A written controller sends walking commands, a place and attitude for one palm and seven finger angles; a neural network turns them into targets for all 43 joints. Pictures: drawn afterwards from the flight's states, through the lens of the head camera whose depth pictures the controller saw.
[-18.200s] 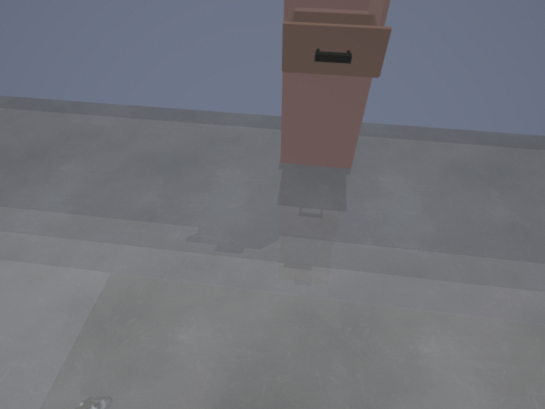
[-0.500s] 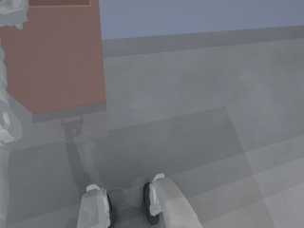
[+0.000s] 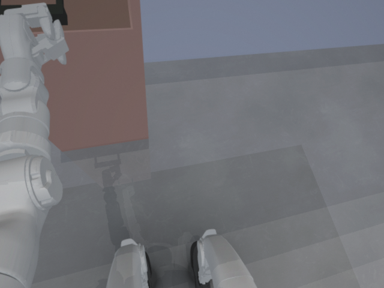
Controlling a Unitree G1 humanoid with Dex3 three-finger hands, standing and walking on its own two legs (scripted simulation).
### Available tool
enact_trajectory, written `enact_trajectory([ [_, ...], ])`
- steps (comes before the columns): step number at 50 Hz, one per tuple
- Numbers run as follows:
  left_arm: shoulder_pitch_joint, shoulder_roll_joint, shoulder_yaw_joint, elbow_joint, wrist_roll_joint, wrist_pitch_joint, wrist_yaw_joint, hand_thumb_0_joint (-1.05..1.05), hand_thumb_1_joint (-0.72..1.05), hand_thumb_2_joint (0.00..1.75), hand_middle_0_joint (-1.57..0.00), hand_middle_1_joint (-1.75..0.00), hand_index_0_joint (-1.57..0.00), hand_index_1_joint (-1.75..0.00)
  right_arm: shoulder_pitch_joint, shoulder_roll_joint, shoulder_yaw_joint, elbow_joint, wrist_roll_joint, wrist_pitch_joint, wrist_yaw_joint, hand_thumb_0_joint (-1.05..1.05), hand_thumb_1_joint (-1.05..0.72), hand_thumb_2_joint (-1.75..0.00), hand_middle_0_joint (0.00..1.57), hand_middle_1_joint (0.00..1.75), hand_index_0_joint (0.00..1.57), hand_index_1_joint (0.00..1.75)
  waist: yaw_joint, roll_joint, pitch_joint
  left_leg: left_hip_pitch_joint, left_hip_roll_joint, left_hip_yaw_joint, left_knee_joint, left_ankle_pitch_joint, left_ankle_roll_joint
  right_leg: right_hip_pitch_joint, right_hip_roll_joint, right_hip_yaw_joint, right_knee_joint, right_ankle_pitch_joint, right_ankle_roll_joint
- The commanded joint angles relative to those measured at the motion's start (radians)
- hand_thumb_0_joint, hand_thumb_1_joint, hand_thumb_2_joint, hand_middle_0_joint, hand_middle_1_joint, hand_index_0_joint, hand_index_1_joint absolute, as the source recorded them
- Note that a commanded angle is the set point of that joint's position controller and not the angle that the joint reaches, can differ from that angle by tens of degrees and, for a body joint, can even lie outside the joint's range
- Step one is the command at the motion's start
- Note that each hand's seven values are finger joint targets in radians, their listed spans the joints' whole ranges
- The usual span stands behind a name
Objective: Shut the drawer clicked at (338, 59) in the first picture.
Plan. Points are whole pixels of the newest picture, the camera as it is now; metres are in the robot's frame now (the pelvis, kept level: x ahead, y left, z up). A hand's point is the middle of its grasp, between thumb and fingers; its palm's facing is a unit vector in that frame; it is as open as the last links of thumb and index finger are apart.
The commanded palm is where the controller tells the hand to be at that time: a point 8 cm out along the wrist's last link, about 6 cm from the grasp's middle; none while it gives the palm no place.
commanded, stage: draw the hand back to the body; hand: left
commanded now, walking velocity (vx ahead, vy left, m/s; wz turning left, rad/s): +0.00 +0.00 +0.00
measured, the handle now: (28, 7) +0.64 +0.23 +0.08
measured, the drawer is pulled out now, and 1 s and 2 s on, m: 0.00 0.00 0.00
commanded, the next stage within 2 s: step back with the hand held close in 1.48 s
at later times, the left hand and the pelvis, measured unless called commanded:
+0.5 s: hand (29, 68) +0.47 +0.19 +0.13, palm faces +0.13 -0.99 -0.05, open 3.3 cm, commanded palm +0.42 +0.24 +0.15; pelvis +0.06 -0.02 +0.06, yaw +1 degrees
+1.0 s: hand out of the picture +0.31 +0.22 +0.21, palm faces +0.35 -0.89 -0.29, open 3.3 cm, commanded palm +0.26 +0.26 +0.23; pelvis +0.06 -0.02 +0.10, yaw +3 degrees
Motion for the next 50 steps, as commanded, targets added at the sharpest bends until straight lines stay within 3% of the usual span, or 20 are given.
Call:
enact_trajectory([
  [1,-0.453,0.239,0.047,-0.254,-0.015,-0.101,0.030,0.00,0.90,0.90,-1.40,-1.60,-1.40,-1.60,0.209,-0.197,-0.080,-0.031,0.008,0.006,-0.016,0.00,-0.90,-0.90,0.20,0.30,0.20,0.30,-0.005,0.168,-0.558,0.563,-0.028,-0.085,-0.147,0.303,-0.007,0.197,0.060,0.030,-0.136,0.157,-0.034],
  [4,-0.407,0.225,0.050,-0.252,-0.020,-0.120,0.030,0.00,0.90,0.90,-1.40,-1.60,-1.40,-1.60,0.199,-0.190,-0.085,-0.034,0.012,0.016,-0.017,0.00,-0.90,-0.90,0.20,0.30,0.20,0.30,0.000,0.132,-0.532,0.544,-0.032,-0.067,-0.149,0.327,-0.004,0.244,0.060,0.037,-0.145,0.199,-0.030],
  [5,-0.398,0.249,0.067,-0.243,-0.019,-0.128,0.029,0.00,0.90,0.90,-1.40,-1.60,-1.40,-1.60,0.200,-0.190,-0.085,-0.032,0.011,0.020,-0.019,0.00,-0.90,-0.90,0.20,0.30,0.20,0.30,0.007,0.130,-0.525,0.541,-0.032,-0.065,-0.149,0.340,-0.004,0.254,0.060,0.041,-0.142,0.215,-0.032],
  [7,-0.291,0.238,0.076,-0.345,-0.033,-0.143,0.017,0.00,0.90,0.90,-1.40,-1.60,-1.40,-1.60,0.185,-0.185,-0.093,-0.066,0.018,0.032,-0.016,0.00,-0.90,-0.90,0.20,0.30,0.20,0.30,0.061,0.171,-0.624,0.621,-0.038,-0.051,-0.171,0.430,-0.012,0.341,0.059,0.043,-0.142,0.301,-0.035],
  [10,-0.072,0.199,0.075,-0.484,-0.079,-0.127,-0.007,0.00,0.90,0.90,-1.40,-1.60,-1.40,-1.60,0.162,-0.176,-0.106,-0.106,0.038,0.045,-0.011,0.00,-0.90,-0.90,0.20,0.30,0.20,0.30,0.112,0.156,-0.685,0.711,-0.042,-0.038,-0.205,0.565,-0.015,0.467,0.067,0.044,-0.165,0.441,-0.036],
  [12,0.034,0.100,0.013,-0.563,-0.113,-0.092,-0.025,0.00,0.90,0.90,-1.40,-1.60,-1.40,-1.60,0.137,-0.160,-0.113,-0.119,0.059,0.049,-0.010,0.00,-0.90,-0.90,0.20,0.30,0.20,0.30,0.110,0.106,-0.635,0.728,-0.039,-0.022,-0.238,0.594,-0.011,0.518,0.068,0.042,-0.203,0.499,-0.028],
  [14,0.146,0.075,0.011,-0.619,-0.150,-0.057,-0.035,0.00,0.90,0.90,-1.40,-1.60,-1.40,-1.60,0.111,-0.158,-0.118,-0.130,0.077,0.047,-0.017,0.00,-0.90,-0.90,0.20,0.30,0.20,0.30,0.126,0.049,-0.570,0.701,-0.042,-0.005,-0.278,0.553,-0.006,0.589,0.067,0.045,-0.239,0.521,-0.026],
  [18,0.260,-0.001,-0.039,-0.738,-0.187,-0.032,-0.033,0.00,0.90,0.90,-1.40,-1.60,-1.40,-1.60,0.058,-0.145,-0.120,-0.131,0.096,0.024,-0.035,0.00,-0.90,-0.90,0.20,0.30,0.20,0.30,0.132,0.014,-0.451,0.713,-0.048,0.015,-0.337,0.516,-0.002,0.653,0.058,0.046,-0.288,0.540,-0.022],
  [19,0.283,-0.009,-0.044,-0.780,-0.192,-0.033,-0.032,0.00,0.90,0.90,-1.40,-1.60,-1.40,-1.60,0.045,-0.143,-0.121,-0.132,0.097,0.017,-0.038,0.00,-0.90,-0.90,0.20,0.30,0.20,0.30,0.136,0.016,-0.446,0.729,-0.050,0.017,-0.347,0.519,-0.002,0.668,0.055,0.047,-0.295,0.546,-0.021],
  [20,0.314,-0.020,-0.059,-0.806,-0.195,-0.033,-0.031,0.00,0.90,0.90,-1.40,-1.60,-1.40,-1.60,0.031,-0.140,-0.119,-0.129,0.099,0.011,-0.041,0.00,-0.90,-0.90,0.20,0.30,0.20,0.30,0.142,0.064,-0.419,0.750,-0.052,0.021,-0.354,0.532,-0.004,0.670,0.051,0.050,-0.304,0.555,-0.025],
  [24,0.453,-0.056,-0.085,-0.903,-0.218,-0.019,-0.050,0.00,0.90,0.90,-1.40,-1.60,-1.40,-1.60,-0.030,-0.133,-0.116,-0.138,0.108,-0.013,-0.048,0.00,-0.90,-0.90,0.20,0.30,0.20,0.30,0.157,0.034,-0.370,0.800,-0.053,0.018,-0.392,0.554,-0.005,0.718,0.041,0.042,-0.332,0.574,-0.024],
  [25,0.462,-0.053,-0.087,-0.958,-0.224,-0.017,-0.057,0.00,0.90,0.90,-1.40,-1.60,-1.40,-1.60,-0.047,-0.131,-0.116,-0.146,0.109,-0.020,-0.052,0.00,-0.90,-0.90,0.20,0.30,0.20,0.30,0.166,0.067,-0.381,0.824,-0.057,0.023,-0.396,0.570,-0.004,0.739,0.037,0.047,-0.336,0.595,-0.027],
  [28,0.584,-0.075,-0.090,-1.034,-0.247,0.013,-0.076,0.00,0.90,0.90,-1.40,-1.60,-1.40,-1.60,-0.103,-0.124,-0.110,-0.169,0.115,-0.043,-0.062,0.00,-0.90,-0.90,0.20,0.30,0.20,0.30,0.184,0.018,-0.358,0.848,-0.059,0.022,-0.430,0.574,-0.005,0.793,0.029,0.037,-0.355,0.627,-0.023],
  [30,0.642,-0.086,-0.096,-1.088,-0.259,0.036,-0.085,0.00,0.90,0.90,-1.40,-1.60,-1.40,-1.60,-0.136,-0.121,-0.105,-0.182,0.119,-0.058,-0.068,0.00,-0.90,-0.90,0.20,0.30,0.20,0.30,0.194,0.039,-0.320,0.865,-0.063,0.022,-0.446,0.561,-0.005,0.800,0.025,0.036,-0.370,0.610,-0.026],
  [31,0.694,0.013,-0.124,-1.145,-0.129,0.075,0.013,0.00,0.90,0.90,-1.40,-1.60,-1.40,-1.60,-0.200,-0.112,-0.110,-0.188,0.115,-0.039,-0.082,0.00,-0.90,-0.90,0.20,0.30,0.20,0.30,0.233,0.007,-0.320,0.921,-0.067,0.033,-0.497,0.529,-0.002,0.843,-0.004,0.066,-0.428,0.574,-0.034],
  [32,0.759,-0.053,-0.143,-1.160,-0.125,0.111,0.062,0.00,0.90,0.90,-1.40,-1.60,-1.40,-1.60,-0.213,-0.103,-0.105,-0.206,0.113,-0.034,-0.094,0.00,-0.90,-0.90,0.20,0.30,0.20,0.30,0.217,-0.016,-0.262,0.923,-0.065,0.038,-0.531,0.490,-0.003,0.843,-0.004,0.058,-0.457,0.551,-0.031],
  [33,0.789,-0.083,-0.175,-1.170,-0.114,0.138,0.093,0.00,0.90,0.90,-1.40,-1.60,-1.40,-1.60,-0.235,-0.102,-0.098,-0.205,0.116,-0.030,-0.101,0.00,-0.90,-0.90,0.20,0.30,0.20,0.30,0.221,-0.029,-0.212,0.920,-0.062,0.034,-0.561,0.457,-0.006,0.853,-0.004,0.052,-0.475,0.512,-0.032],
  [37,0.831,-0.068,-0.160,-1.272,-0.093,0.189,0.161,0.00,0.90,0.90,-1.40,-1.60,-1.40,-1.60,-0.290,-0.097,-0.080,-0.206,0.110,-0.033,-0.121,0.00,-0.90,-0.90,0.20,0.30,0.20,0.30,0.234,-0.038,-0.162,0.997,-0.067,0.035,-0.636,0.433,0.000,0.919,-0.002,0.053,-0.543,0.486,-0.033],
  [46,1.057,-0.095,-0.157,-1.505,-0.084,0.215,0.188,0.00,0.90,0.90,-1.40,-1.60,-1.40,-1.60,-0.350,-0.078,-0.058,-0.200,0.087,-0.084,-0.122,0.00,-0.90,-0.90,0.20,0.30,0.20,0.30,0.263,0.009,-0.069,1.121,-0.065,0.028,-0.746,0.484,-0.007,1.006,0.004,0.043,-0.648,0.464,-0.037],
  [50,1.206,-0.081,-0.115,-1.574,-0.086,0.217,0.185,0.00,0.90,0.90,-1.40,-1.60,-1.40,-1.60,-0.362,-0.079,-0.061,-0.194,0.076,-0.095,-0.117,0.00,-0.90,-0.90,0.20,0.30,0.20,0.30,0.280,-0.034,-0.033,1.122,-0.065,0.028,-0.765,0.491,-0.007,1.034,0.005,0.043,-0.675,0.474,-0.034],
])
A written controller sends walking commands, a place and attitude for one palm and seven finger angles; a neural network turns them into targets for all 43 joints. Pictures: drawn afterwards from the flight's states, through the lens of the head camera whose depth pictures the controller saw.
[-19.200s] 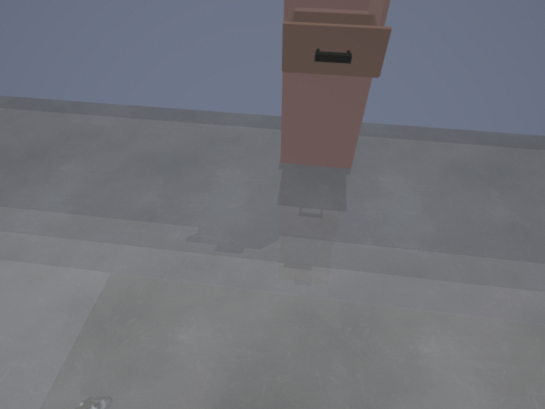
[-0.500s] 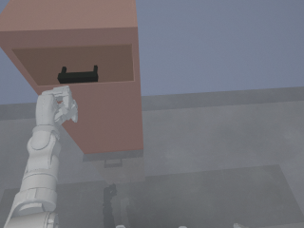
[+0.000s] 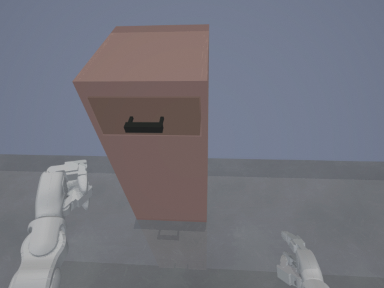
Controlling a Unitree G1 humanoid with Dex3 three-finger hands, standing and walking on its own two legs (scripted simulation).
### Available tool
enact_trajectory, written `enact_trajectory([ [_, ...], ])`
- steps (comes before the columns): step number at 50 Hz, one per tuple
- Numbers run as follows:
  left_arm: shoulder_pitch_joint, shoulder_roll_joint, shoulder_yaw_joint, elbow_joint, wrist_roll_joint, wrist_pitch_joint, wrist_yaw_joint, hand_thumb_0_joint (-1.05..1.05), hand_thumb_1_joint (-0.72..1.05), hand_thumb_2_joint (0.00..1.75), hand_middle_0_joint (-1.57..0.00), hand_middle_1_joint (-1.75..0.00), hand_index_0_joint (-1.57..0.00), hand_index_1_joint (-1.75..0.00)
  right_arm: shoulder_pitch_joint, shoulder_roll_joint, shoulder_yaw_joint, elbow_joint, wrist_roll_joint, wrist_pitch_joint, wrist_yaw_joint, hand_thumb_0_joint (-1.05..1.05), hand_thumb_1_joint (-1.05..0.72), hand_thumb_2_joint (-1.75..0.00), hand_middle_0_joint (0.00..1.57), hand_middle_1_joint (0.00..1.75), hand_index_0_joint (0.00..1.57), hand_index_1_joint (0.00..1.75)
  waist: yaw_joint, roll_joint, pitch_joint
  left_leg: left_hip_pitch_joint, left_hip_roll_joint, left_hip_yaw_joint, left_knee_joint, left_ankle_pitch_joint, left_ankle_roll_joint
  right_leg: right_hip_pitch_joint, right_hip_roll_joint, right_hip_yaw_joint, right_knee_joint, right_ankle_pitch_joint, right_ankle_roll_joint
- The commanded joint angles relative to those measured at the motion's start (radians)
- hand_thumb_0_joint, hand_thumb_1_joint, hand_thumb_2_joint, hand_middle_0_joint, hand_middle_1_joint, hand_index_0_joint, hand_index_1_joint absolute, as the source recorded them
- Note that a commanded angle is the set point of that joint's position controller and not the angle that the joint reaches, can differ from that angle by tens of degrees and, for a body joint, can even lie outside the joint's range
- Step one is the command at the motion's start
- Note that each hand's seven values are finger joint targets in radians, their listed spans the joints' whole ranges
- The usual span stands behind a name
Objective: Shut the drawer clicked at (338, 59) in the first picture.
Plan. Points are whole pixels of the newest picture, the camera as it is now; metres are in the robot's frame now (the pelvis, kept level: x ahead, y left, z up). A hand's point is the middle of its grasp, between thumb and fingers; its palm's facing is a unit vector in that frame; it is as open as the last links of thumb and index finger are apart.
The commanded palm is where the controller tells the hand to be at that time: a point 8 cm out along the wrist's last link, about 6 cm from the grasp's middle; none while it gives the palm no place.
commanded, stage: draw the hand back to the body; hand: left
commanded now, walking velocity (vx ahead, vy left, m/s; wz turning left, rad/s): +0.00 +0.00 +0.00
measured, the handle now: (145, 123) +0.59 +0.22 -0.01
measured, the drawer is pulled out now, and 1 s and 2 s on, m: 0.00 0.00 0.00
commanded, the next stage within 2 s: step back with the hand held close in 0.48 s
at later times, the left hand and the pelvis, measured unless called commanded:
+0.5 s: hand (40, 232) +0.16 +0.24 +0.15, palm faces +0.42 -0.82 -0.40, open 3.3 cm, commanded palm +0.11 +0.28 +0.17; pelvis -0.02 +0.00 +0.00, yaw +0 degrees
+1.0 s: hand (29, 242) +0.14 +0.25 +0.15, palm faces +0.30 -0.81 -0.50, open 3.3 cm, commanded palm +0.08 +0.30 +0.17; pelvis -0.05 +0.02 +0.00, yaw +0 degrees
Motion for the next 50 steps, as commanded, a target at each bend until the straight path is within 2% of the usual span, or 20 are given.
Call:
enact_trajectory([
  [1,-0.057,0.183,0.133,-0.317,-0.004,-0.069,0.012,0.00,0.90,0.90,-1.40,-1.60,-1.40,-1.60,-0.094,-0.101,-0.050,-0.141,-0.007,-0.060,-0.011,0.00,-0.90,-0.90,0.20,0.30,0.20,0.30,-0.008,-0.043,-0.127,0.091,-0.010,-0.015,-0.060,0.316,0.031,0.060,0.021,0.024,-0.064,0.352,-0.019],
  [5,0.052,0.199,0.171,-0.405,-0.003,-0.080,0.013,0.00,0.90,0.90,-1.40,-1.60,-1.40,-1.60,-0.104,-0.096,-0.052,-0.139,-0.013,-0.078,-0.007,0.00,-0.90,-0.90,0.20,0.30,0.20,0.30,0.002,-0.008,-0.091,0.085,-0.014,-0.016,-0.070,0.279,0.027,0.051,0.023,0.021,-0.084,0.306,-0.018],
  [8,0.130,0.190,0.185,-0.475,-0.008,-0.095,0.015,0.00,0.90,0.90,-1.40,-1.60,-1.40,-1.60,-0.104,-0.089,-0.056,-0.141,-0.011,-0.095,-0.007,0.00,-0.90,-0.90,0.20,0.30,0.20,0.30,0.002,-0.031,-0.079,0.077,-0.011,-0.019,-0.071,0.252,0.029,0.045,0.021,0.019,-0.085,0.279,-0.015],
  [15,0.326,0.220,0.255,-0.603,-0.005,-0.130,0.025,0.00,0.90,0.90,-1.40,-1.60,-1.40,-1.60,-0.101,-0.085,-0.069,-0.141,-0.006,-0.148,-0.015,0.00,-0.90,-0.90,0.20,0.30,0.20,0.30,0.018,-0.030,-0.048,0.063,-0.009,-0.020,-0.061,0.202,0.028,0.018,0.026,0.024,-0.104,0.223,-0.015],
  [17,0.303,0.174,0.214,-0.555,-0.002,-0.129,0.023,0.00,0.90,0.90,-1.40,-1.60,-1.40,-1.60,-0.092,-0.086,-0.069,-0.128,-0.005,-0.153,-0.018,0.00,-0.90,-0.90,0.20,0.30,0.20,0.30,0.002,-0.044,0.005,0.048,-0.007,-0.017,-0.065,0.159,0.029,-0.018,0.022,0.024,-0.111,0.177,-0.010],
  [18,0.289,0.174,0.215,-0.534,-0.003,-0.129,0.026,0.00,0.90,0.90,-1.40,-1.60,-1.40,-1.60,-0.088,-0.089,-0.072,-0.124,-0.004,-0.155,-0.021,0.00,-0.90,-0.90,0.20,0.30,0.20,0.30,-0.001,-0.068,0.017,0.044,-0.006,-0.017,-0.066,0.140,0.032,-0.029,0.020,0.026,-0.118,0.151,-0.007],
  [20,0.258,0.169,0.204,-0.525,0.004,-0.134,0.028,0.00,0.90,0.90,-1.40,-1.60,-1.40,-1.60,-0.084,-0.095,-0.074,-0.117,-0.004,-0.161,-0.026,0.00,-0.90,-0.90,0.20,0.30,0.20,0.30,-0.006,-0.048,0.038,0.051,-0.006,-0.020,-0.070,0.108,0.032,-0.053,0.022,0.029,-0.135,0.102,-0.009],
  [23,0.248,0.178,0.215,-0.531,0.006,-0.147,0.034,0.00,0.90,0.90,-1.40,-1.60,-1.40,-1.60,-0.085,-0.091,-0.074,-0.118,-0.007,-0.172,-0.032,0.00,-0.90,-0.90,0.20,0.30,0.20,0.30,0.003,-0.057,0.009,0.053,-0.008,-0.026,-0.074,0.092,0.036,-0.032,0.015,0.032,-0.125,0.079,-0.011],
  [24,0.251,0.186,0.219,-0.551,0.007,-0.150,0.035,0.00,0.90,0.90,-1.40,-1.60,-1.40,-1.60,-0.089,-0.092,-0.074,-0.121,-0.008,-0.177,-0.032,0.00,-0.90,-0.90,0.20,0.30,0.20,0.30,0.009,-0.040,-0.018,0.065,-0.009,-0.023,-0.068,0.109,0.037,-0.019,0.013,0.035,-0.119,0.100,-0.012],
  [27,0.250,0.191,0.221,-0.578,0.009,-0.152,0.038,0.00,0.90,0.90,-1.40,-1.60,-1.40,-1.60,-0.091,-0.087,-0.069,-0.119,-0.010,-0.191,-0.033,0.00,-0.90,-0.90,0.20,0.30,0.20,0.30,0.014,0.006,-0.025,0.062,-0.010,-0.029,-0.074,0.122,0.030,-0.001,0.014,0.034,-0.109,0.117,-0.017],
  [29,0.272,0.190,0.229,-0.566,0.006,-0.150,0.038,0.00,0.90,0.90,-1.40,-1.60,-1.40,-1.60,-0.092,-0.083,-0.068,-0.118,-0.011,-0.194,-0.031,0.00,-0.90,-0.90,0.20,0.30,0.20,0.30,0.018,-0.026,-0.021,0.055,-0.010,-0.027,-0.073,0.137,0.031,0.007,0.015,0.034,-0.106,0.140,-0.016],
  [30,0.273,0.198,0.237,-0.557,0.005,-0.148,0.036,0.00,0.90,0.90,-1.40,-1.60,-1.40,-1.60,-0.093,-0.083,-0.069,-0.116,-0.011,-0.194,-0.032,0.00,-0.90,-0.90,0.20,0.30,0.20,0.30,0.020,-0.032,-0.004,0.048,-0.009,-0.030,-0.075,0.132,0.028,0.002,0.018,0.034,-0.118,0.131,-0.017],
  [31,0.166,0.311,0.364,-0.649,0.011,-0.187,0.042,0.00,0.90,0.90,-1.40,-1.60,-1.40,-1.60,-0.069,-0.106,-0.072,-0.144,-0.015,-0.161,-0.021,0.00,-0.90,-0.90,0.20,0.30,0.20,0.30,-0.028,-0.066,0.086,-0.047,0.011,-0.034,-0.039,0.085,0.046,-0.096,-0.038,0.119,-0.173,0.160,-0.008],
  [33,0.322,0.200,0.281,-0.515,0.019,-0.188,0.029,0.00,0.90,0.90,-1.40,-1.60,-1.40,-1.60,-0.058,-0.085,-0.076,-0.130,-0.017,-0.125,-0.015,0.00,-0.90,-0.90,0.20,0.30,0.20,0.30,-0.035,-0.116,0.063,-0.043,0.012,-0.041,-0.012,0.108,0.042,-0.110,-0.059,0.102,-0.173,0.157,-0.009],
  [34,0.342,0.182,0.259,-0.534,0.020,-0.192,0.026,0.00,0.90,0.90,-1.40,-1.60,-1.40,-1.60,-0.060,-0.093,-0.079,-0.137,-0.018,-0.113,-0.012,0.00,-0.90,-0.90,0.20,0.30,0.20,0.30,-0.040,-0.081,0.038,-0.041,0.017,-0.039,-0.013,0.130,0.042,-0.100,-0.061,0.096,-0.155,0.183,-0.008],
  [36,0.382,0.190,0.268,-0.567,0.021,-0.204,0.027,0.00,0.90,0.90,-1.40,-1.60,-1.40,-1.60,-0.059,-0.100,-0.086,-0.147,-0.023,-0.096,-0.013,0.00,-0.90,-0.90,0.20,0.30,0.20,0.30,-0.039,-0.024,-0.029,-0.039,0.025,-0.042,-0.031,0.210,0.039,-0.049,-0.051,0.070,-0.101,0.264,-0.003],
  [40,0.439,0.229,0.305,-0.630,0.017,-0.210,0.035,0.00,0.90,0.90,-1.40,-1.60,-1.40,-1.60,-0.064,-0.103,-0.098,-0.172,-0.022,-0.066,-0.015,0.00,-0.90,-0.90,0.20,0.30,0.20,0.30,-0.033,-0.017,-0.127,-0.041,0.036,-0.058,-0.032,0.361,0.039,0.009,-0.035,0.052,-0.032,0.373,0.004],
  [43,0.458,0.233,0.309,-0.659,0.015,-0.211,0.040,0.00,0.90,0.90,-1.40,-1.60,-1.40,-1.60,-0.057,-0.099,-0.106,-0.186,-0.016,-0.050,-0.017,0.00,-0.90,-0.90,0.20,0.30,0.20,0.30,-0.038,-0.050,-0.153,-0.058,0.045,-0.063,-0.018,0.396,0.037,0.017,-0.032,0.049,-0.005,0.404,0.009],
  [45,0.469,0.254,0.330,-0.681,0.012,-0.212,0.045,0.00,0.90,0.90,-1.40,-1.60,-1.40,-1.60,-0.063,-0.101,-0.109,-0.190,-0.016,-0.046,-0.023,0.00,-0.90,-0.90,0.20,0.30,0.20,0.30,-0.034,-0.026,-0.161,-0.083,0.048,-0.071,-0.021,0.396,0.037,0.025,-0.030,0.050,0.010,0.409,0.009],
  [50,0.488,0.246,0.328,-0.698,0.014,-0.216,0.051,0.00,0.90,0.90,-1.40,-1.60,-1.40,-1.60,-0.059,-0.104,-0.113,-0.191,-0.015,-0.055,-0.027,0.00,-0.90,-0.90,0.20,0.30,0.20,0.30,-0.035,0.014,-0.146,-0.160,0.066,-0.095,-0.048,0.317,0.044,0.018,-0.014,0.049,0.049,0.333,0.013],
])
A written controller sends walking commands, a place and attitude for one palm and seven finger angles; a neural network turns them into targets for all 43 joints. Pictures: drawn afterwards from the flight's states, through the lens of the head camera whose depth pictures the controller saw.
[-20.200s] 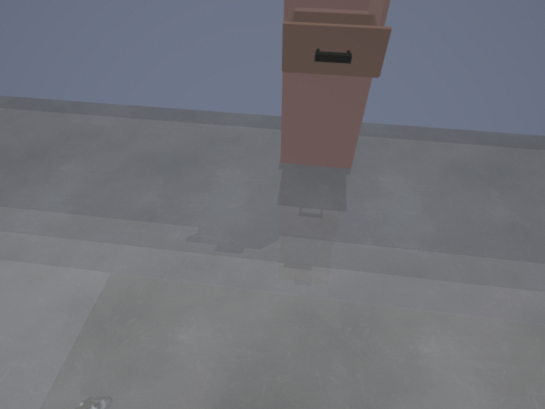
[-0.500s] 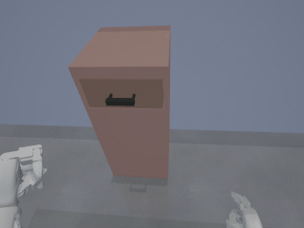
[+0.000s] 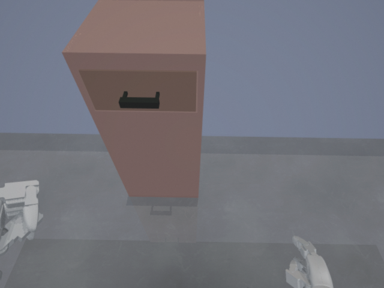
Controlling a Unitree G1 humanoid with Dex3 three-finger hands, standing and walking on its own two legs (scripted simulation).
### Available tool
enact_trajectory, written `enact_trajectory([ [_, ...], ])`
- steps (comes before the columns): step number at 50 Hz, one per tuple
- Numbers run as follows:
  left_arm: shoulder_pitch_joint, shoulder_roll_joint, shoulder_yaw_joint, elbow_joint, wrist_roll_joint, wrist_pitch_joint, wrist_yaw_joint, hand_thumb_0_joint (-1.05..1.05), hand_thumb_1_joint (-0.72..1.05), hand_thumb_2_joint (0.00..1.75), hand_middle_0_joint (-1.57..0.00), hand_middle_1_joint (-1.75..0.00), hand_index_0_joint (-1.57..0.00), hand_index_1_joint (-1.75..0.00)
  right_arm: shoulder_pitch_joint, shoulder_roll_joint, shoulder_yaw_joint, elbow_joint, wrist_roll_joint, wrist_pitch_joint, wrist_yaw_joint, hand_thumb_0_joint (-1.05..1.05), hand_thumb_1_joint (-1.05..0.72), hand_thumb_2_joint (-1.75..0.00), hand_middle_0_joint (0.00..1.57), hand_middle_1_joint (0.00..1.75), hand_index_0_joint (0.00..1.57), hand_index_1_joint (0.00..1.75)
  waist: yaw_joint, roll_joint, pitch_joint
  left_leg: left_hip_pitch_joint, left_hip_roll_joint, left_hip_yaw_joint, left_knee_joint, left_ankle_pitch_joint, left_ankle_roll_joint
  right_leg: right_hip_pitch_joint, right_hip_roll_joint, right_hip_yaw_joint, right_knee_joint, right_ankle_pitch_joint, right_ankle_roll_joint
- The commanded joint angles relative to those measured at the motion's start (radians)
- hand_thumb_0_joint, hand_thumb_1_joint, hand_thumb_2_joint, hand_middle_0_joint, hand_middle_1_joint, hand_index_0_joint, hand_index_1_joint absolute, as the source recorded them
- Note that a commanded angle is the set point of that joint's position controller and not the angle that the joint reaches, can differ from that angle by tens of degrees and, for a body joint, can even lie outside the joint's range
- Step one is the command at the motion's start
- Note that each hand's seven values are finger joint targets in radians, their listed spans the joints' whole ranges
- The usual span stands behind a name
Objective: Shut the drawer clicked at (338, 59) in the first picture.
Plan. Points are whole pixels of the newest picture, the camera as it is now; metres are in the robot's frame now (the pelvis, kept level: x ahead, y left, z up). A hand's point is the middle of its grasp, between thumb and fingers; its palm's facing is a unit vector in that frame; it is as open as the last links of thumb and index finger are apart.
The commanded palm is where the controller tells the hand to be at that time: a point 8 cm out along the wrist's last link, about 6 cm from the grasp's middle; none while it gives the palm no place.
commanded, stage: step back with the hand held close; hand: left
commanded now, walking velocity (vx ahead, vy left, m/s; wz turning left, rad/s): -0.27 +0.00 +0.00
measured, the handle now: (140, 98) +0.64 +0.21 -0.01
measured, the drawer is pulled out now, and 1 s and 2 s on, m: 0.00 0.00 0.00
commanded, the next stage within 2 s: stop stepping back and stand still in 0.94 s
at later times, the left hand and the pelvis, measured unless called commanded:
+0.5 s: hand out of the picture +0.13 +0.26 +0.16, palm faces +0.36 -0.82 -0.45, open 3.3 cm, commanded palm +0.05 +0.30 +0.18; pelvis -0.07 +0.02 -0.01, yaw +2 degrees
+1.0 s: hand out of the picture +0.04 +0.28 +0.16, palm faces +0.36 -0.84 -0.42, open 3.2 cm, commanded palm -0.02 +0.32 +0.18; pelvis -0.15 +0.04 -0.01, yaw +1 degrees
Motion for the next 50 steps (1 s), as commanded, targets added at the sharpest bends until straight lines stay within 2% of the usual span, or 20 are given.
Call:
enact_trajectory([
  [1,0.027,0.140,0.140,-0.219,-0.006,-0.071,0.032,0.00,0.90,0.90,-1.40,-1.60,-1.40,-1.60,-0.092,-0.106,-0.040,-0.172,0.004,-0.068,-0.017,0.00,-0.90,-0.90,0.20,0.30,0.20,0.30,0.007,0.047,-0.192,-0.041,0.084,-0.100,-0.092,0.218,0.022,0.145,0.000,0.045,0.041,0.236,-0.007],
  [9,-0.007,0.132,0.144,-0.220,0.008,-0.102,0.044,0.00,0.90,0.90,-1.40,-1.60,-1.40,-1.60,-0.079,-0.113,-0.040,-0.174,0.004,-0.100,-0.017,0.00,-0.90,-0.90,0.20,0.30,0.20,0.30,-0.007,0.016,-0.102,-0.273,0.080,-0.127,-0.121,-0.261,0.040,0.129,-0.007,0.096,0.015,-0.028,-0.013],
  [14,-0.044,0.138,0.128,-0.222,0.009,-0.118,0.063,0.00,0.90,0.90,-1.40,-1.60,-1.40,-1.60,-0.050,-0.106,-0.041,-0.141,-0.002,-0.114,-0.020,0.00,-0.90,-0.90,0.20,0.30,0.20,0.30,-0.021,-0.083,-0.104,-0.057,0.009,-0.068,0.112,-0.213,-0.003,-0.173,-0.099,0.167,-0.172,-0.300,-0.061],
  [16,-0.064,0.141,0.121,-0.228,0.007,-0.114,0.073,0.00,0.90,0.90,-1.40,-1.60,-1.40,-1.60,-0.049,-0.098,-0.036,-0.126,-0.005,-0.112,-0.023,0.00,-0.90,-0.90,0.20,0.30,0.20,0.30,-0.026,-0.089,-0.108,0.010,-0.001,-0.060,0.134,-0.169,-0.015,-0.243,-0.110,0.137,-0.181,-0.313,-0.068],
  [19,-0.075,0.148,0.122,-0.254,0.010,-0.123,0.080,0.00,0.90,0.90,-1.40,-1.60,-1.40,-1.60,-0.058,-0.116,-0.034,-0.129,-0.002,-0.117,-0.032,0.00,-0.90,-0.90,0.20,0.30,0.20,0.30,-0.027,0.021,-0.085,-0.052,0.046,-0.148,-0.005,-0.270,0.002,-0.219,-0.039,0.081,-0.101,-0.355,-0.036],
  [21,-0.059,0.154,0.146,-0.300,0.018,-0.131,0.073,0.00,0.90,0.90,-1.40,-1.60,-1.40,-1.60,-0.083,-0.135,-0.030,-0.147,-0.007,-0.131,-0.038,0.00,-0.90,-0.90,0.20,0.30,0.20,0.30,-0.019,0.226,-0.103,-0.318,0.187,-0.355,-0.329,-0.490,0.062,0.061,0.092,0.039,0.220,-0.201,0.000],
  [22,-0.049,0.154,0.159,-0.290,0.031,-0.136,0.067,0.00,0.90,0.90,-1.40,-1.60,-1.40,-1.60,-0.087,-0.128,-0.037,-0.155,-0.007,-0.137,-0.037,0.00,-0.90,-0.90,0.20,0.30,0.20,0.30,-0.004,0.264,-0.124,-0.399,0.245,-0.424,-0.386,-0.544,0.092,0.143,0.124,0.049,0.378,-0.138,0.005],
  [25,0.004,0.169,0.193,-0.261,0.031,-0.142,0.062,0.00,0.90,0.90,-1.40,-1.60,-1.40,-1.60,-0.081,-0.106,-0.046,-0.157,-0.015,-0.160,-0.020,0.00,-0.90,-0.90,0.20,0.30,0.20,0.30,0.001,0.157,-0.155,-0.306,0.248,-0.373,-0.285,-0.312,0.125,0.098,0.113,0.101,0.373,-0.172,-0.007],
  [28,0.069,0.137,0.153,-0.265,0.007,-0.152,0.043,0.00,0.90,0.90,-1.40,-1.60,-1.40,-1.60,-0.060,-0.109,-0.039,-0.118,-0.021,-0.170,0.000,0.00,-0.90,-0.90,0.20,0.30,0.20,0.30,-0.004,0.177,-0.164,-0.160,0.189,-0.297,-0.227,-0.136,0.088,0.073,0.112,0.064,0.103,-0.165,-0.024],
  [32,-0.008,0.192,0.176,-0.265,-0.006,-0.189,0.022,0.00,0.90,0.90,-1.40,-1.60,-1.40,-1.60,-0.067,-0.115,-0.030,-0.077,-0.027,-0.156,0.002,0.00,-0.90,-0.90,0.20,0.30,0.20,0.30,-0.006,0.082,-0.223,0.058,0.113,-0.147,-0.074,0.283,0.027,0.017,0.045,0.117,-0.045,0.234,-0.021],
  [34,-0.009,0.176,0.150,-0.266,-0.012,-0.189,0.019,0.00,0.90,0.90,-1.40,-1.60,-1.40,-1.60,-0.037,-0.101,-0.043,-0.078,-0.007,-0.138,0.005,0.00,-0.90,-0.90,0.20,0.30,0.20,0.30,-0.016,-0.047,-0.385,0.290,0.088,-0.070,0.041,0.583,0.016,-0.020,0.027,0.108,-0.028,0.507,0.050],
  [35,0.000,0.199,0.167,-0.271,-0.016,-0.180,0.019,0.00,0.90,0.90,-1.40,-1.60,-1.40,-1.60,-0.057,-0.099,-0.042,-0.090,-0.001,-0.133,0.004,0.00,-0.90,-0.90,0.20,0.30,0.20,0.30,-0.012,-0.091,-0.407,0.311,0.086,-0.068,0.044,0.543,0.015,-0.029,0.020,0.099,-0.018,0.504,0.060],
  [37,0.045,0.198,0.179,-0.256,-0.024,-0.170,0.015,0.00,0.90,0.90,-1.40,-1.60,-1.40,-1.60,-0.097,-0.104,-0.043,-0.121,0.005,-0.119,0.002,0.00,-0.90,-0.90,0.20,0.30,0.20,0.30,-0.008,-0.010,-0.316,0.238,0.083,-0.084,0.027,0.307,0.017,-0.096,0.015,0.107,-0.043,0.262,0.027],
  [39,0.039,0.213,0.190,-0.248,-0.032,-0.172,0.018,0.00,0.90,0.90,-1.40,-1.60,-1.40,-1.60,-0.112,-0.098,-0.040,-0.130,0.007,-0.111,0.000,0.00,-0.90,-0.90,0.20,0.30,0.20,0.30,-0.015,-0.024,-0.222,0.167,0.049,-0.083,0.054,0.070,-0.002,-0.184,-0.026,0.151,-0.118,0.095,-0.002],
  [42,0.017,0.214,0.179,-0.207,-0.034,-0.169,0.032,0.00,0.90,0.90,-1.40,-1.60,-1.40,-1.60,-0.110,-0.086,-0.042,-0.109,0.005,-0.104,-0.007,0.00,-0.90,-0.90,0.20,0.30,0.20,0.30,-0.024,-0.089,-0.110,0.171,-0.020,-0.081,0.278,-0.041,-0.041,-0.403,-0.152,0.243,-0.239,-0.144,-0.116],
  [44,-0.034,0.198,0.159,-0.181,-0.018,-0.157,0.037,0.00,0.90,0.90,-1.40,-1.60,-1.40,-1.60,-0.105,-0.076,-0.037,-0.097,-0.005,-0.092,-0.011,0.00,-0.90,-0.90,0.20,0.30,0.20,0.30,-0.029,-0.110,-0.057,0.107,-0.014,-0.097,0.281,-0.040,-0.036,-0.383,-0.161,0.228,-0.206,-0.037,-0.132],
  [45,-0.070,0.184,0.137,-0.195,-0.017,-0.156,0.034,0.00,0.90,0.90,-1.40,-1.60,-1.40,-1.60,-0.112,-0.077,-0.030,-0.101,-0.008,-0.096,-0.015,0.00,-0.90,-0.90,0.20,0.30,0.20,0.30,-0.033,-0.073,-0.023,0.081,-0.002,-0.108,0.167,-0.018,-0.032,-0.341,-0.132,0.200,-0.166,0.020,-0.115],
  [47,-0.097,0.187,0.131,-0.190,-0.007,-0.166,0.029,0.00,0.90,0.90,-1.40,-1.60,-1.40,-1.60,-0.108,-0.113,-0.027,-0.107,-0.009,-0.104,-0.026,0.00,-0.90,-0.90,0.20,0.30,0.20,0.30,-0.025,0.069,0.001,0.034,0.079,-0.193,-0.103,0.169,0.003,-0.224,0.040,0.112,-0.043,0.041,-0.034],
  [49,-0.087,0.182,0.144,-0.211,-0.006,-0.195,0.019,0.00,0.90,0.90,-1.40,-1.60,-1.40,-1.60,-0.102,-0.145,-0.033,-0.129,-0.024,-0.135,-0.022,0.00,-0.90,-0.90,0.20,0.30,0.20,0.30,-0.011,0.286,-0.118,-0.218,0.272,-0.462,-0.440,-0.336,0.076,0.087,0.172,0.091,0.316,-0.212,-0.015],
  [50,-0.106,0.184,0.145,-0.230,0.005,-0.193,0.016,0.00,0.90,0.90,-1.40,-1.60,-1.40,-1.60,-0.123,-0.142,-0.032,-0.126,-0.039,-0.145,-0.023,0.00,-0.90,-0.90,0.20,0.30,0.20,0.30,0.000,0.295,-0.137,-0.331,0.325,-0.536,-0.490,-0.484,0.106,0.151,0.167,0.141,0.482,-0.247,-0.020],
])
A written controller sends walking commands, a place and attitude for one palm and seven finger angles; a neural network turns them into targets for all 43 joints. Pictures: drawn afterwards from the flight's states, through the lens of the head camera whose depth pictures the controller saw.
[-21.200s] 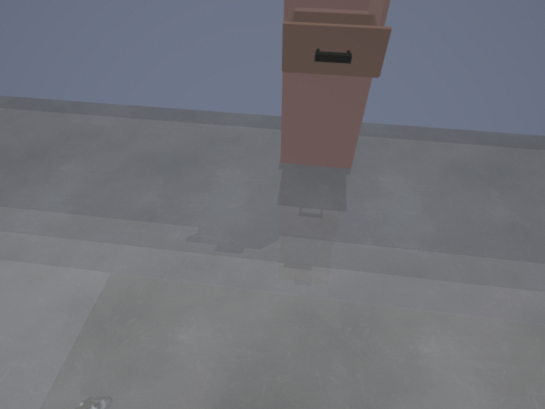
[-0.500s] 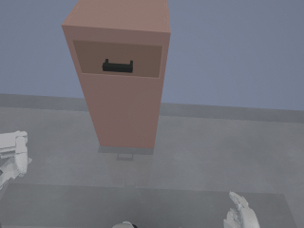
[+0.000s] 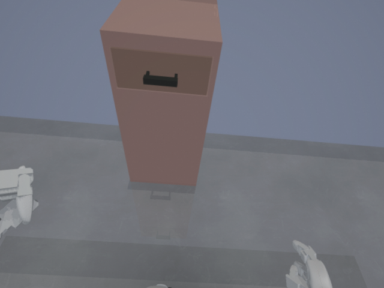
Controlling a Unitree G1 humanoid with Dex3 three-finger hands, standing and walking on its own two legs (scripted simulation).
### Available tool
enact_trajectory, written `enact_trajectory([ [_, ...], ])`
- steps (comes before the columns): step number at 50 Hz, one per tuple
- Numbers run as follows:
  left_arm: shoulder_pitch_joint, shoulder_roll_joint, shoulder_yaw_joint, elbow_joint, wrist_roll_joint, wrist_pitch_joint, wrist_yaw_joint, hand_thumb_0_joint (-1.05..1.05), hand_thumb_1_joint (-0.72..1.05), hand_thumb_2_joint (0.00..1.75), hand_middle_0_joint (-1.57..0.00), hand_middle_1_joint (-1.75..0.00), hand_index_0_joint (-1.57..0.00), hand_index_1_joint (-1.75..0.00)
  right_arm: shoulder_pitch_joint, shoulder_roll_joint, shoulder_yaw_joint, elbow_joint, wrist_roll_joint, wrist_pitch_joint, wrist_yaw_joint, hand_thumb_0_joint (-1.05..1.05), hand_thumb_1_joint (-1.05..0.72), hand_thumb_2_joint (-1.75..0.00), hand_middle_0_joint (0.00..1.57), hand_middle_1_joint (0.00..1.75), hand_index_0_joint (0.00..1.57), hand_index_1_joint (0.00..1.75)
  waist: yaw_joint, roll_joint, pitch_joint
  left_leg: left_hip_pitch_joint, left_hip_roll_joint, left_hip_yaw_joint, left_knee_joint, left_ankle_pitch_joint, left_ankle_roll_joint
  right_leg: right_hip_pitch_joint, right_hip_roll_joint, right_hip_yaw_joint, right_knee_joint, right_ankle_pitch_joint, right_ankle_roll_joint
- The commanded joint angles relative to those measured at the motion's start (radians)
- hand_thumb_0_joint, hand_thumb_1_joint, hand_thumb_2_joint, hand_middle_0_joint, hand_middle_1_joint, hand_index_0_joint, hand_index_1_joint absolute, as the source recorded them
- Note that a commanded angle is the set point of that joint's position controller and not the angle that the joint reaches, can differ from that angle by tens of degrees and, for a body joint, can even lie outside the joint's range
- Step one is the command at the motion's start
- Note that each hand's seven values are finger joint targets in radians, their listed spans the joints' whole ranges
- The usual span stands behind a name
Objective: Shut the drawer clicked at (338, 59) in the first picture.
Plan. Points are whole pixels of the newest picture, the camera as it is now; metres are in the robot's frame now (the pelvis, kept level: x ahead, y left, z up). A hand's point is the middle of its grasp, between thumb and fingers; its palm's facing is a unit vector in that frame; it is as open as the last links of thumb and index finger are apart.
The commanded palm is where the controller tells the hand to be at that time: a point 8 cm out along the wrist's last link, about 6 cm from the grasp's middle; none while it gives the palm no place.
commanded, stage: stop stepping back and stand still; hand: left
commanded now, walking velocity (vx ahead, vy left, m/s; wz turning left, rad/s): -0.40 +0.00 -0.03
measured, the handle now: (161, 77) +0.79 +0.16 +0.00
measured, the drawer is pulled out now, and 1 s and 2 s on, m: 0.00 0.00 0.00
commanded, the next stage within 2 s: let the arm hang, fingers relaxed in 1.48 s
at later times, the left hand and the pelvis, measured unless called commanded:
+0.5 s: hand out of the picture +0.09 +0.28 +0.18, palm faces +0.34 -0.87 -0.36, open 3.3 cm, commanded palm +0.02 +0.32 +0.19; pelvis -0.11 +0.04 +0.01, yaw -1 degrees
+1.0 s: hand out of the picture +0.01 +0.29 +0.18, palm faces +0.34 -0.80 -0.50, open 3.3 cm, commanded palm -0.04 +0.34 +0.19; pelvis -0.18 +0.06 +0.00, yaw -2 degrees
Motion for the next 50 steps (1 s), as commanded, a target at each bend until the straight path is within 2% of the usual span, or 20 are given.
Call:
enact_trajectory([
  [1,-0.046,0.152,0.126,-0.238,0.010,-0.063,0.012,0.00,0.90,0.90,-1.40,-1.60,-1.40,-1.60,-0.100,-0.121,-0.041,-0.173,-0.029,-0.095,-0.007,0.00,-0.90,-0.90,0.20,0.30,0.20,0.30,0.009,0.217,-0.116,-0.127,0.350,-0.415,-0.511,-0.586,0.058,0.121,0.046,0.048,0.418,-0.132,-0.018],
  [8,0.123,0.144,0.095,-0.324,-0.019,0.015,0.016,0.00,0.90,0.90,-1.40,-1.60,-1.40,-1.60,-0.037,-0.091,-0.031,-0.170,-0.012,-0.102,0.027,0.00,-0.90,-0.90,0.20,0.30,0.20,0.30,0.010,0.213,-0.202,0.261,0.100,-0.042,-0.336,-0.351,-0.170,0.082,0.052,-0.118,-0.225,-0.191,-0.070],
  [9,0.114,0.164,0.107,-0.331,-0.016,0.022,0.017,0.00,0.90,0.90,-1.40,-1.60,-1.40,-1.60,-0.019,-0.091,-0.031,-0.156,-0.008,-0.090,0.021,0.00,-0.90,-0.90,0.20,0.30,0.20,0.30,-0.007,0.077,-0.189,0.357,0.035,0.062,-0.093,-0.247,-0.154,-0.051,-0.058,-0.036,-0.329,-0.149,-0.103],
  [12,-0.014,0.186,0.149,-0.334,-0.037,0.059,0.032,0.00,0.90,0.90,-1.40,-1.60,-1.40,-1.60,-0.053,-0.080,-0.020,-0.132,-0.014,-0.084,0.002,0.00,-0.90,-0.90,0.20,0.30,0.20,0.30,-0.018,-0.127,-0.152,0.391,0.047,-0.039,0.321,-0.174,-0.105,-0.351,-0.303,0.116,-0.370,-0.253,-0.196],
  [15,-0.125,0.090,0.058,-0.209,-0.024,0.113,0.028,0.00,0.90,0.90,-1.40,-1.60,-1.40,-1.60,-0.078,-0.102,-0.026,-0.117,0.013,-0.081,-0.020,0.00,-0.90,-0.90,0.20,0.30,0.20,0.30,-0.055,-0.108,0.064,0.346,0.073,-0.076,0.244,-0.281,-0.090,-0.463,-0.236,0.012,-0.247,-0.378,-0.141],
  [16,-0.164,0.099,0.059,-0.200,-0.011,0.113,0.032,0.00,0.90,0.90,-1.40,-1.60,-1.40,-1.60,-0.077,-0.110,-0.008,-0.115,0.014,-0.088,-0.027,0.00,-0.90,-0.90,0.20,0.30,0.20,0.30,-0.061,0.056,0.117,0.285,0.089,-0.087,0.046,-0.300,-0.075,-0.378,-0.173,-0.030,-0.113,-0.276,-0.107],
  [18,-0.166,0.122,0.084,-0.266,-0.011,0.086,0.042,0.00,0.90,0.90,-1.40,-1.60,-1.40,-1.60,-0.082,-0.103,0.009,-0.132,0.005,-0.117,-0.021,0.00,-0.90,-0.90,0.20,0.30,0.20,0.30,-0.028,0.422,0.016,0.163,0.237,-0.456,-0.497,-0.795,-0.125,-0.165,0.033,-0.110,0.238,-0.309,-0.036],
  [21,-0.064,0.149,0.104,-0.324,-0.013,0.091,0.034,0.00,0.90,0.90,-1.40,-1.60,-1.40,-1.60,-0.102,-0.074,-0.004,-0.160,-0.013,-0.137,0.007,0.00,-0.90,-0.90,0.20,0.30,0.20,0.30,0.035,0.272,-0.060,0.001,0.199,-0.306,-0.598,-0.642,-0.285,0.105,0.068,-0.131,0.301,-0.241,-0.055],
  [23,0.096,0.118,0.084,-0.294,-0.012,0.093,0.027,0.00,0.90,0.90,-1.40,-1.60,-1.40,-1.60,-0.095,-0.080,-0.016,-0.181,-0.013,-0.121,0.023,0.00,-0.90,-0.90,0.20,0.30,0.20,0.30,0.041,0.220,-0.077,-0.124,0.118,-0.078,-0.444,-0.488,-0.247,0.336,0.066,-0.175,0.021,-0.272,-0.082],
  [25,0.198,0.111,0.098,-0.268,-0.003,0.098,0.021,0.00,0.90,0.90,-1.40,-1.60,-1.40,-1.60,-0.042,-0.076,-0.031,-0.164,0.025,-0.081,0.029,0.00,-0.90,-0.90,0.20,0.30,0.20,0.30,0.026,-0.326,-0.049,0.001,-0.054,0.074,0.532,-0.377,-0.135,-0.086,-0.324,0.294,-0.398,-0.299,-0.228],
  [27,-0.048,0.206,0.180,-0.402,-0.006,0.068,0.026,0.00,0.90,0.90,-1.40,-1.60,-1.40,-1.60,-0.061,-0.061,-0.011,-0.159,-0.001,-0.069,0.035,0.00,-0.90,-0.90,0.20,0.30,0.20,0.30,-0.035,-0.152,-0.061,-0.069,0.073,-0.027,0.726,-0.326,-0.092,-0.243,-0.420,0.274,-0.336,-0.298,-0.243],
  [32,-0.119,0.093,0.077,-0.175,0.023,0.063,0.060,0.00,0.90,0.90,-1.40,-1.60,-1.40,-1.60,-0.042,-0.078,-0.009,-0.104,0.001,-0.103,-0.017,0.00,-0.90,-0.90,0.20,0.30,0.20,0.30,-0.047,0.008,0.015,0.236,0.073,0.111,0.017,-0.355,-0.043,-0.274,-0.244,0.009,-0.139,-0.400,-0.134],
  [33,-0.145,0.090,0.063,-0.201,0.021,0.050,0.063,0.00,0.90,0.90,-1.40,-1.60,-1.40,-1.60,-0.026,-0.101,-0.010,-0.110,0.001,-0.115,-0.022,0.00,-0.90,-0.90,0.20,0.30,0.20,0.30,-0.048,0.182,0.007,0.247,0.106,0.010,-0.138,-0.433,-0.019,-0.239,-0.165,-0.047,0.057,-0.308,-0.091],
  [34,-0.176,0.090,0.058,-0.263,0.025,0.034,0.066,0.00,0.90,0.90,-1.40,-1.60,-1.40,-1.60,-0.019,-0.123,-0.016,-0.127,0.003,-0.126,-0.019,0.00,-0.90,-0.90,0.20,0.30,0.20,0.30,-0.042,0.409,0.010,0.312,0.287,-0.325,-0.281,-0.530,0.061,-0.359,-0.055,-0.123,0.329,-0.256,-0.025],
  [36,-0.113,0.135,0.103,-0.235,0.033,0.016,0.050,0.00,0.90,0.90,-1.40,-1.60,-1.40,-1.60,-0.020,-0.098,-0.021,-0.129,0.006,-0.136,0.005,0.00,-0.90,-0.90,0.20,0.30,0.20,0.30,-0.042,0.243,-0.001,0.160,0.411,-0.551,-0.405,-0.727,0.139,-0.355,-0.073,-0.012,0.627,-0.180,-0.018],
  [38,-0.033,0.130,0.108,-0.309,0.037,0.023,0.044,0.00,0.90,0.90,-1.40,-1.60,-1.40,-1.60,-0.051,-0.086,-0.025,-0.144,0.008,-0.133,0.031,0.00,-0.90,-0.90,0.20,0.30,0.20,0.30,-0.019,0.137,0.015,0.086,0.365,-0.422,-0.394,-0.655,0.111,-0.303,-0.110,-0.023,0.580,-0.098,-0.026],
  [44,0.065,0.103,0.093,-0.273,0.031,0.059,0.060,0.00,0.90,0.90,-1.40,-1.60,-1.40,-1.60,-0.045,-0.087,-0.024,-0.155,-0.009,-0.083,0.021,0.00,-0.90,-0.90,0.20,0.30,0.20,0.30,-0.005,0.267,-0.049,-0.085,0.238,-0.088,-0.321,-0.623,-0.010,0.182,-0.006,-0.205,0.063,-0.198,-0.056],
  [46,0.050,0.098,0.085,-0.203,0.028,0.083,0.056,0.00,0.90,0.90,-1.40,-1.60,-1.40,-1.60,-0.042,-0.075,-0.023,-0.149,-0.001,-0.061,0.011,0.00,-0.90,-0.90,0.20,0.30,0.20,0.30,-0.006,0.032,-0.020,-0.122,0.127,0.019,0.031,-0.492,-0.038,0.200,-0.103,-0.040,-0.206,-0.180,-0.105],
  [47,0.018,0.139,0.113,-0.184,0.020,0.088,0.055,0.00,0.90,0.90,-1.40,-1.60,-1.40,-1.60,-0.037,-0.062,-0.029,-0.147,0.007,-0.049,0.010,0.00,-0.90,-0.90,0.20,0.30,0.20,0.30,-0.016,-0.210,-0.017,-0.174,0.049,0.073,0.330,-0.373,-0.061,0.144,-0.300,0.281,-0.345,-0.212,-0.190],
  [50,-0.129,0.155,0.141,-0.183,0.012,0.055,0.061,0.00,0.90,0.90,-1.40,-1.60,-1.40,-1.60,-0.029,-0.070,-0.028,-0.095,0.000,-0.094,0.009,0.00,-0.90,-0.90,0.20,0.30,0.20,0.30,-0.038,-0.128,-0.055,-0.054,0.083,0.017,0.465,-0.341,-0.073,-0.062,-0.392,0.288,-0.352,-0.288,-0.208],
])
